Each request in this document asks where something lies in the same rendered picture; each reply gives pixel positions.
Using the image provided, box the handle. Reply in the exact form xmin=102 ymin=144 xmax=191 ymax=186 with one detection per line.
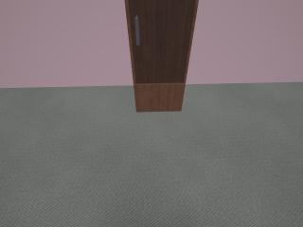
xmin=134 ymin=15 xmax=140 ymax=45

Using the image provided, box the cupboard door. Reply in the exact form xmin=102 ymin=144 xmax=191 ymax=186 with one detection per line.
xmin=128 ymin=0 xmax=196 ymax=84

